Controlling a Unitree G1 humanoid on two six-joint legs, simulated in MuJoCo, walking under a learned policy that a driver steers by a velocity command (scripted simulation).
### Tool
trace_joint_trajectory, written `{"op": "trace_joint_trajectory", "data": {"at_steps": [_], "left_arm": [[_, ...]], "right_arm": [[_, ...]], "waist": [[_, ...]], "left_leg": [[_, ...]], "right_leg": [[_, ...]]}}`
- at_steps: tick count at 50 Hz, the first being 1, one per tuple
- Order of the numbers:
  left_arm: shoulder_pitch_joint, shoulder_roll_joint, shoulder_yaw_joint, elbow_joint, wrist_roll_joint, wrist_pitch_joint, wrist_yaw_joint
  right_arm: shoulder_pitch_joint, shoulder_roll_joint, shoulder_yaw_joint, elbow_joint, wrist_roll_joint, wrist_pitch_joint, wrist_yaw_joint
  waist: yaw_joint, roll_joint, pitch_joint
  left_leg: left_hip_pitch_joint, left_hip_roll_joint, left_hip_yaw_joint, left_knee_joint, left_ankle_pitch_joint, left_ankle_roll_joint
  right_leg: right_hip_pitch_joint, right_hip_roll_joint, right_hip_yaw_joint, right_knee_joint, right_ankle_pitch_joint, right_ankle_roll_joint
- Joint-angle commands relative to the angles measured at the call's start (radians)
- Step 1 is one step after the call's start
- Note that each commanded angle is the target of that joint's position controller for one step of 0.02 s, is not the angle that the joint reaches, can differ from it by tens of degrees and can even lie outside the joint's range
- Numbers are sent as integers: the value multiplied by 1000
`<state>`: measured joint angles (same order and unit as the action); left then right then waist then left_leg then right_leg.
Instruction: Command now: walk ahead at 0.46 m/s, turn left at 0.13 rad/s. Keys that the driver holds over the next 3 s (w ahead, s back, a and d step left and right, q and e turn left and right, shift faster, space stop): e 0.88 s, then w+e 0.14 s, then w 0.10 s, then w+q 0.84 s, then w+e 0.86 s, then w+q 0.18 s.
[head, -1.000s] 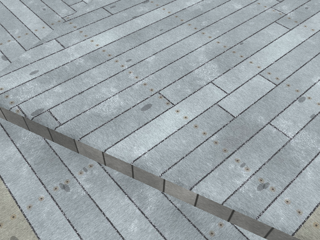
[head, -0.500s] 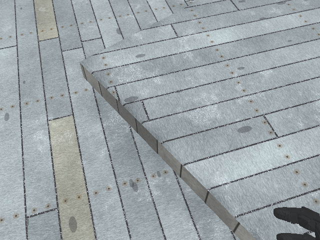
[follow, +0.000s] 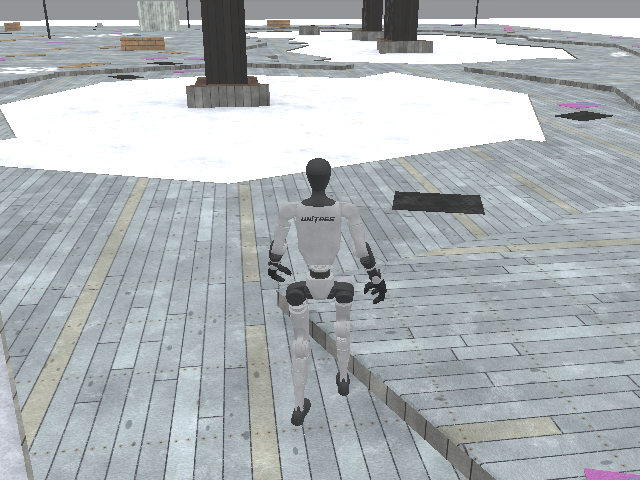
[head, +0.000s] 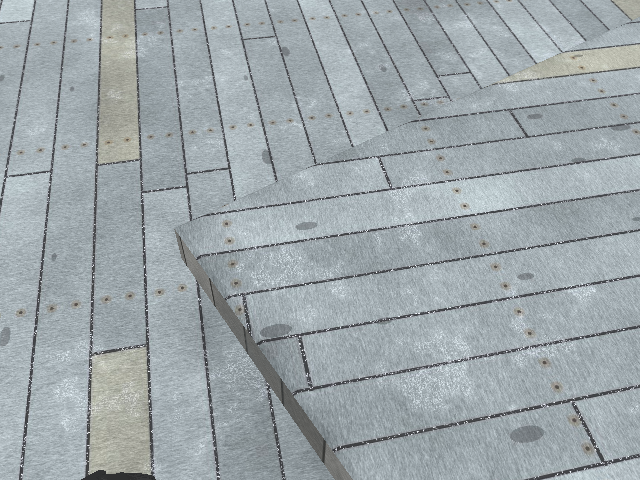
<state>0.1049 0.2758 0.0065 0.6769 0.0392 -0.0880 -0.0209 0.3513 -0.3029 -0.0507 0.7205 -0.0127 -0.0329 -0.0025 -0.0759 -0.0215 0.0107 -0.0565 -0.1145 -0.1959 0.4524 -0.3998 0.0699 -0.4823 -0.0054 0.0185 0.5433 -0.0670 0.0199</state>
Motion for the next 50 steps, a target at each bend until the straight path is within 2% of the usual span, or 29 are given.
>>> {"op": "trace_joint_trajectory", "data": {"at_steps": [1,2,3,4,5,6,7,9,12,16,20,22,23,24,25,26,27,28,29,30,33,37,41,44,45,47,48,49,50], "left_arm": [[223,152,55,-1,43,-6,18],[348,237,66,1,44,-7,30],[355,296,98,48,3,17,24],[282,208,84,30,-33,24,11],[230,128,64,25,-40,22,5],[188,85,50,32,-36,23,4],[199,78,46,50,-40,18,6],[199,113,60,75,-32,20,8],[227,141,74,97,-24,34,9],[234,140,85,92,-21,66,14],[215,151,100,73,-15,102,18],[172,155,105,54,-17,118,23],[142,147,103,43,-26,122,27],[169,104,94,36,-32,122,26],[272,23,77,21,-39,121,30],[285,121,102,46,-12,132,42],[268,138,113,56,-5,141,42],[247,128,114,64,-4,150,37],[242,147,128,52,-87,157,71],[242,157,130,48,-88,164,82],[173,118,121,-1,-73,159,88],[110,74,95,-58,-66,153,65],[92,63,74,-90,-58,159,45],[94,87,76,-102,-58,168,33],[149,70,71,-86,-20,170,9],[201,65,74,-62,-19,160,-10],[236,98,82,-47,-6,151,-5],[264,175,92,-61,5,138,3],[324,298,134,-64,11,133,14]], "right_arm": [[35,-122,-32,-15,-8,-21,-3],[64,-47,-14,-48,-3,-31,-6],[172,-47,-19,-40,7,-26,-5],[132,-96,-20,-18,-26,-13,-11],[36,-92,-19,-25,-29,-12,-3],[-14,-84,-14,-35,-26,-11,3],[-57,-81,-13,-53,-35,-4,7],[-31,-54,-1,-38,-31,17,11],[-53,-38,10,-34,-18,30,6],[-116,-32,16,-47,-8,44,-9],[-156,-36,15,-61,-5,48,-24],[-113,-33,13,-52,-3,39,-31],[-75,-32,12,-41,-9,28,-38],[-72,-87,1,-48,-25,18,-51],[-126,-188,-15,-78,-21,25,-52],[-107,-155,-17,-76,-8,40,-46],[-142,-97,3,-84,-9,44,-43],[-203,-60,13,-90,-13,46,-43],[-288,-65,6,-123,-11,21,-39],[-314,-47,12,-127,-6,15,-40],[-240,-47,9,-100,-5,20,-60],[-203,-87,-11,-86,-10,32,-64],[-240,-136,-33,-93,-8,40,-38],[-237,-155,-45,-92,1,45,-19],[-147,-107,-32,-54,-39,47,-5],[-176,-122,-41,-61,-17,56,0],[-178,-102,-40,-64,-15,61,6],[-179,-6,-13,-96,-23,68,19],[-290,-47,-16,-168,-42,72,11]], "waist": [[144,103,-101],[148,-64,-205],[99,-292,-247],[76,-76,-163],[87,-19,-119],[76,-13,-78],[74,-33,-45],[50,-73,-73],[55,-97,-106],[78,-119,-121],[90,-128,-73],[59,-122,-47],[29,-98,-33],[45,27,-30],[113,297,-57],[78,223,-89],[101,131,-38],[117,102,15],[117,172,6],[117,182,13],[71,138,8],[40,129,-32],[41,150,-47],[46,132,-75],[49,144,-126],[96,142,-108],[120,25,-48],[120,-227,-10],[188,-227,40]], "left_leg": [[-78,148,-54,273,823,42],[-213,74,24,565,458,-4],[-428,-65,123,802,-112,-56],[-490,18,76,875,-100,-58],[-503,51,86,868,-47,-66],[-497,85,106,808,-23,-73],[-481,109,113,724,-1,-80],[-407,95,152,645,21,-106],[-398,78,178,502,16,-123],[-345,75,187,399,92,-112],[-289,64,177,293,67,-96],[-203,60,170,138,104,-81],[-115,74,164,-17,199,-72],[-46,223,24,-135,206,-45],[29,491,-235,-180,486,48],[-76,538,-261,-173,543,157],[-145,480,-189,-180,485,169],[-203,416,-83,-183,440,151],[-162,374,-48,-178,356,133],[-157,353,5,-176,343,128],[-82,334,79,-177,371,159],[19,375,108,-168,413,187],[-58,402,171,-157,500,204],[-42,441,179,-129,590,209],[-6,416,247,-68,549,153],[-174,374,318,3,266,51],[-346,334,368,128,66,-26],[-615,220,424,429,-251,-103],[-725,127,258,571,-222,-121]], "right_leg": [[373,-29,23,-84,-21,-89],[550,-281,307,-62,265,-155],[635,-428,663,-166,566,-321],[565,-398,610,-145,574,-328],[516,-335,466,-134,621,-304],[453,-271,355,-153,663,-274],[416,-223,293,-167,720,-240],[389,-172,231,-162,814,-222],[405,-157,221,-148,843,-226],[344,-142,253,-139,660,-203],[270,-137,347,-122,416,-189],[229,-121,406,-95,293,-157],[178,-89,412,-57,175,-118],[98,-22,347,58,-69,-64],[-29,148,122,290,-502,-7],[0,133,30,526,-606,10],[10,99,52,626,-548,10],[16,76,50,681,-480,14],[-36,37,88,769,-451,66],[-53,31,90,803,-409,89],[-85,33,42,739,-335,127],[-55,-19,19,536,-363,140],[100,-44,-47,358,-433,103],[148,-49,-67,252,-410,62],[213,9,-107,167,-440,16],[383,57,-145,-58,-265,-53],[480,22,-26,-184,-263,-84],[559,-253,381,-300,-275,-146],[427,-392,597,-343,-299,-306]]}}
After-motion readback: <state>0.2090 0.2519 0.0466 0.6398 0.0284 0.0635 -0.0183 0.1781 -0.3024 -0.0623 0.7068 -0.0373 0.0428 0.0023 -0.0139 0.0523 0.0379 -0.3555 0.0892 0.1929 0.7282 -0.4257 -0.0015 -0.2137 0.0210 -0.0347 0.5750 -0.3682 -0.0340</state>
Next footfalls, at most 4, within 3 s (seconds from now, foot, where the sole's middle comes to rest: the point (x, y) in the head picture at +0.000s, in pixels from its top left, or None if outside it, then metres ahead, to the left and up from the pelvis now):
0.02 right None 0.16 -0.12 -0.77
0.48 left None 0.22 0.08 -0.77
0.96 right None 0.07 -0.08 -0.77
1.58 left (322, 400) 0.60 -0.03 -0.64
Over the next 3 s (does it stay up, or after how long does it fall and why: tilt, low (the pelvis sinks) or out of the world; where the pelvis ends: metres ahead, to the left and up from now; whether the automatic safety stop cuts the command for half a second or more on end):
stays up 1.24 -0.24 0.12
